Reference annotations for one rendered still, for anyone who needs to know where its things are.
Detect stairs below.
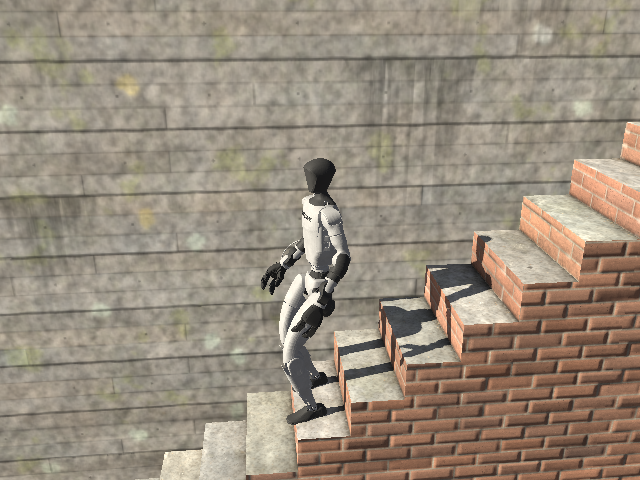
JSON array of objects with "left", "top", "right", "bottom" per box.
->
[{"left": 135, "top": 122, "right": 640, "bottom": 480}]

